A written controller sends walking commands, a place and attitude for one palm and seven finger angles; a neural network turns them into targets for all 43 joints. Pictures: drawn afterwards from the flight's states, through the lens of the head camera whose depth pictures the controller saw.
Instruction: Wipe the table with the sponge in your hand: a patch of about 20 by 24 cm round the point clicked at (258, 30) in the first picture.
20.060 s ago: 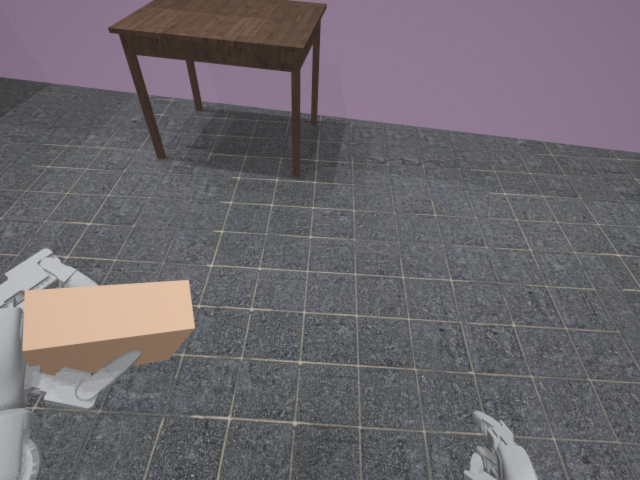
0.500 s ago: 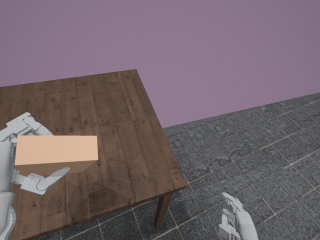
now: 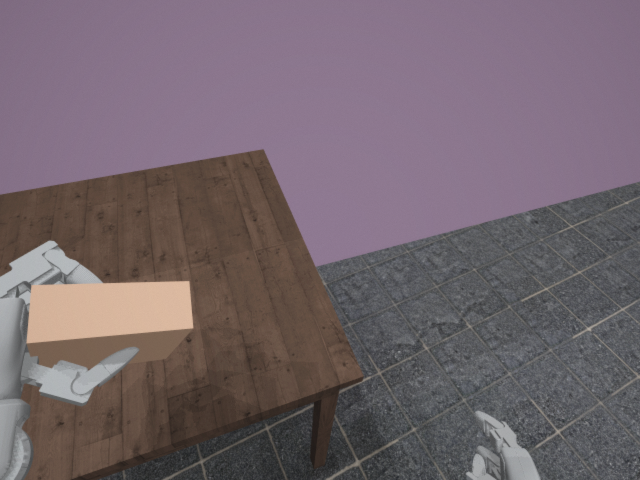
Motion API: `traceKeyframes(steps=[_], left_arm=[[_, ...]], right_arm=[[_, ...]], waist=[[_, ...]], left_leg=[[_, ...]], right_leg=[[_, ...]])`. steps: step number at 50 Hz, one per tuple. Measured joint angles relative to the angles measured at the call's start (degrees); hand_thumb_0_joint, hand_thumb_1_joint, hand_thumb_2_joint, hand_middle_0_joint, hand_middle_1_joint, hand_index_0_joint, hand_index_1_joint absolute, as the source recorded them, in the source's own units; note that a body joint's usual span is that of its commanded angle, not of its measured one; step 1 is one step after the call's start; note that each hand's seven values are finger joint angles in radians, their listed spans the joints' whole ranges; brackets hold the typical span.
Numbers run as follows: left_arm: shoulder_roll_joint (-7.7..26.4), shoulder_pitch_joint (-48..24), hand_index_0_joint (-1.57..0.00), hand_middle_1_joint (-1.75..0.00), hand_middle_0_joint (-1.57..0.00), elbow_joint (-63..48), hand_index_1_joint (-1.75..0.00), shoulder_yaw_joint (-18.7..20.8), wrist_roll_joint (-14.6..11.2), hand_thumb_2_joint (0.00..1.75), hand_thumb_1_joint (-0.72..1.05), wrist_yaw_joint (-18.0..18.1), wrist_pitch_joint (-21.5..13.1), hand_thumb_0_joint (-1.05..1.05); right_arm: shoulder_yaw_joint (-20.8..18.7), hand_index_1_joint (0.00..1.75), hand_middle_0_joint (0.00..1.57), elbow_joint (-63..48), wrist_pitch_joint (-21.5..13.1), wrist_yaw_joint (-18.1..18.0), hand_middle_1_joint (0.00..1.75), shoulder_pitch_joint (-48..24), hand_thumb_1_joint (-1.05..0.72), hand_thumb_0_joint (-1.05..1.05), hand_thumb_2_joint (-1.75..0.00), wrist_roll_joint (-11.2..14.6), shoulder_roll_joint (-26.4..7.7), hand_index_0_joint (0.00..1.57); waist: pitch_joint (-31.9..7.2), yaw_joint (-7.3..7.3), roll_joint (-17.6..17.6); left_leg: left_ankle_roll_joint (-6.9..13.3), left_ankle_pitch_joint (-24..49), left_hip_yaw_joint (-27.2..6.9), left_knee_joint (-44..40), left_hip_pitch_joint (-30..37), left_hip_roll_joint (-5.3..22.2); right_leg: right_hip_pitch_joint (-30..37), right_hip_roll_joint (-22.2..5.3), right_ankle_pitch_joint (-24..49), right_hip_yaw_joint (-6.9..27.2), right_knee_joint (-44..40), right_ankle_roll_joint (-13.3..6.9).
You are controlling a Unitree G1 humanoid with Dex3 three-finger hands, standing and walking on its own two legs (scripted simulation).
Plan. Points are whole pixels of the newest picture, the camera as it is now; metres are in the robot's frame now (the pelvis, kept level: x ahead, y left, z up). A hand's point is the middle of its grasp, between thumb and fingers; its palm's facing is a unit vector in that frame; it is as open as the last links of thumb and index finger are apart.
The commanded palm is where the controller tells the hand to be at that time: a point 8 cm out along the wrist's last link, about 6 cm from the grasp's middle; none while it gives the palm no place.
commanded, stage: look again from close up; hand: left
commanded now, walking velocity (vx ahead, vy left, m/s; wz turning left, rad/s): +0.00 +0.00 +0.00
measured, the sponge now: (134, 327) +0.23 +0.21 +0.13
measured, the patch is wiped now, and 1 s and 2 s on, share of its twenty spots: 0.00 0.00 0.00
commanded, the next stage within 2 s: come to a stop and stand still in 0.02 s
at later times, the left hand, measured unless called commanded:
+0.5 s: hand (72, 314) +0.22 +0.25 +0.16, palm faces +0.34 -0.86 -0.37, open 9.1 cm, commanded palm +0.16 +0.29 +0.17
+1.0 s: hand (39, 330) +0.21 +0.28 +0.15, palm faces +0.36 -0.87 -0.35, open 9.1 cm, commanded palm +0.15 +0.31 +0.17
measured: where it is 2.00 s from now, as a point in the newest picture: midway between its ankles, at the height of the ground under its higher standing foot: outside the picture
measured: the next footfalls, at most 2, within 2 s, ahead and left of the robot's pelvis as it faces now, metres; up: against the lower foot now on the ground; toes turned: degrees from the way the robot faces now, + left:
none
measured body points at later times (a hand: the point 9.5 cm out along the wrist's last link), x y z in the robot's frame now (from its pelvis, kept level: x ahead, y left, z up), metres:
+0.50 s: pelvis -0.01 +0.01 +0.00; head +0.01 +0.03 +0.45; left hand +0.20 +0.30 +0.18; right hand +0.16 -0.23 -0.07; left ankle +0.02 +0.11 -0.74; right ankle -0.02 -0.12 -0.74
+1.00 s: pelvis -0.01 +0.03 +0.00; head +0.01 +0.07 +0.45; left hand +0.18 +0.32 +0.17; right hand +0.19 -0.18 -0.06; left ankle +0.02 +0.11 -0.74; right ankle -0.02 -0.12 -0.74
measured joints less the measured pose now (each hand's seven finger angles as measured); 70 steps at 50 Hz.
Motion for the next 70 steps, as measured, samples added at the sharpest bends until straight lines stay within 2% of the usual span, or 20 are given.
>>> traceKeyframes(steps=[14,15,16,18,21,23,26,29,34,37,40,43,47,53,59,70], left_arm=[[0.06,-0.44,-0.83,-1.41,-0.84,1.29,-1.4,-0.29,0.0,1.05,-0.41,-0.02,0.38,0.0],[1.77,-2.91,-0.83,-1.41,-0.84,1.57,-1.4,0.31,1.95,1.05,-0.41,-1.33,0.4,0.0],[4.27,-6.72,-0.83,-1.41,-0.84,3.43,-1.4,1.51,2.58,1.05,-0.41,-2.26,-1.24,0.0],[6.82,-11.37,-0.83,-1.41,-0.84,6.67,-1.4,4.69,1.07,1.05,-0.41,-1.72,-3.4,0.0],[4.91,-10.48,-0.83,-1.41,-0.84,5.82,-1.4,6.75,-1.05,1.05,-0.41,-0.06,-3.05,0.0],[2.46,-6.58,-0.82,-1.42,-0.83,2.89,-1.41,4.86,-1.6,1.05,-0.41,0.34,-3.24,0.0],[0.03,-0.22,-0.82,-1.42,-0.83,-1.33,-1.41,0.01,-1.26,1.05,-0.41,-0.3,-3.76,0.0],[0.94,2.7,-0.83,-1.42,-0.84,-2.73,-1.41,-1.9,-0.78,1.05,-0.41,-1.01,-4.32,0.0],[4.21,-1.07,-0.83,-1.41,-0.84,-1.52,-1.4,2.05,-1.01,1.05,-0.41,-0.14,-4.14,0.0],[3.76,-3.96,-0.83,-1.41,-0.84,-1.92,-1.4,3.86,-1.28,1.05,-0.41,0.93,-4.12,0.0],[1.83,-4.57,-0.83,-1.42,-0.84,-3.43,-1.41,3.19,-1.3,1.05,-0.41,1.51,-4.31,0.0],[0.39,-3.52,-0.83,-1.42,-0.84,-4.3,-1.41,1.18,-0.9,1.05,-0.41,1.31,-4.23,0.0],[0.38,-1.79,-0.83,-1.42,-0.84,-3.05,-1.41,-0.23,-0.66,1.05,-0.41,0.62,-3.42,0.0],[1.21,-1.45,-0.83,-1.42,-0.84,-1.4,-1.41,1.08,-0.73,1.05,-0.41,0.7,-2.1,0.0],[-0.17,-1.99,-0.83,-1.42,-0.84,-2.52,-1.41,0.91,-0.26,1.05,-0.41,1.18,-2.57,0.0],[0.12,-0.52,-0.83,-1.42,-0.84,-1.06,-1.41,0.67,-0.01,1.05,-0.41,0.8,-2.56,0.0]], right_arm=[[-0.32,0.3,0.2,-0.43,0.28,0.04,0.3,-1.16,-0.9,0.01,-0.9,0.07,-0.08,0.2],[-0.76,0.3,0.2,-0.85,-0.36,0.01,0.3,-0.47,-0.9,0.01,-0.9,-0.54,-0.08,0.2],[-0.78,0.3,0.2,-0.38,-1.12,0.07,0.3,-0.32,-0.9,0.01,-0.9,-0.75,0.03,0.2],[-0.38,0.3,0.2,0.71,-1.45,0.89,0.3,-1.55,-0.9,0.01,-0.9,-0.51,0.19,0.2],[-0.85,0.3,0.2,0.04,-2.07,2.13,0.3,-2.4,-0.9,0.01,-0.9,0.0,-0.21,0.2],[-1.3,0.3,0.2,-0.37,-2.55,2.6,0.3,-2.25,-0.9,0.01,-0.9,0.17,-0.6,0.2],[-1.55,0.3,0.2,-0.41,-2.88,2.34,0.3,-1.58,-0.9,0.01,-0.9,0.12,-0.58,0.2],[-1.13,0.3,0.2,-0.05,-2.76,1.29,0.3,-0.97,-0.9,0.01,-0.9,0.05,0.25,0.2],[-0.15,0.3,0.2,0.24,-3.06,0.08,0.3,-1.14,-0.9,0.01,-0.9,0.08,1.64,0.2],[0.31,0.3,0.2,0.3,-3.8,0.38,0.3,-1.99,-0.9,0.01,-0.9,-0.07,1.93,0.2],[0.56,0.3,0.2,0.2,-4.26,1.11,0.3,-2.94,-0.9,0.01,-0.9,-0.21,2.05,0.2],[0.79,0.3,0.2,-0.09,-3.98,1.58,0.3,-3.78,-0.9,0.01,-0.9,-0.33,2.23,0.2],[1.1,0.3,0.2,-0.73,-2.86,1.42,0.3,-4.21,-0.9,0.01,-0.9,-0.32,2.61,0.2],[1.17,0.3,0.2,-1.07,-2.12,0.68,0.3,-3.27,-0.9,0.01,-0.9,-0.19,2.25,0.2],[0.58,0.3,0.2,-0.27,-2.41,0.59,0.3,-2.07,-0.9,0.01,-0.9,-0.2,1.0,0.2],[-0.08,0.3,0.2,0.3,-1.91,0.41,0.3,-1.47,-0.9,0.01,-0.9,-0.13,0.64,0.2]], waist=[[-0.42,-0.5,0.46],[0.03,0.34,0.44],[0.55,1.18,-0.14],[1.88,1.76,-1.18],[2.74,0.85,-1.23],[2.48,0.13,-1.03],[1.75,-0.49,-1.42],[1.48,-0.4,-2.77],[2.65,0.72,-4.73],[3.22,1.27,-4.84],[3.02,1.42,-4.39],[2.5,1.24,-3.83],[1.95,0.76,-3.31],[2.44,0.63,-2.96],[2.9,0.79,-2.38],[2.07,-0.37,-0.87]], left_leg=[[-0.25,0.55,0.33,-0.54,-0.04,0.52],[-0.27,0.38,-0.04,0.31,-0.84,0.76],[-0.33,0.34,-0.36,0.95,-1.7,0.8],[-0.55,0.61,-0.19,1.18,-2.21,0.92],[-0.05,0.58,0.88,1.22,-2.12,0.54],[0.54,0.34,1.48,1.19,-1.87,-0.03],[1.27,-0.07,1.88,1.13,-1.44,-0.91],[1.64,-0.33,1.58,1.22,-1.32,-1.52],[1.94,-0.36,0.54,1.66,-1.46,-2.27],[2.11,-0.31,0.31,1.75,-1.46,-2.51],[2.29,-0.26,0.46,1.64,-1.34,-2.64],[2.44,-0.22,0.75,1.48,-1.18,-2.65],[2.45,0.02,0.9,1.11,-0.94,-2.48],[2.28,0.59,0.47,0.79,-0.86,-2.07],[2.11,1.05,0.15,0.54,-0.99,-1.91],[1.33,1.25,0.27,-0.3,-0.53,-1.19]], right_leg=[[-0.19,0.46,0.79,0.38,-0.61,-0.26],[-0.39,0.73,0.88,0.02,-0.69,-0.21],[-1.14,0.81,0.87,-0.31,-0.16,-0.28],[-2.02,0.92,0.96,-0.14,0.59,-0.45],[-2.68,0.47,0.72,0.85,1.65,0.07],[-2.77,-0.13,0.26,1.39,2.18,0.66],[-2.56,-1.02,-0.5,1.72,2.66,1.36],[-2.26,-1.59,-0.99,1.37,2.81,1.69],[-1.93,-2.24,-1.44,0.25,3.17,1.87],[-1.66,-2.48,-1.35,0.0,2.92,2.06],[-1.39,-2.64,-1.05,0.13,2.38,2.26],[-1.15,-2.69,-0.72,0.42,1.85,2.5],[-0.79,-2.57,-0.17,0.58,1.07,2.66],[-0.25,-2.15,0.76,0.18,-0.05,2.44],[-0.3,-1.96,1.18,-0.13,-0.33,2.22],[-0.2,-1.27,1.34,0.08,-0.76,1.53]])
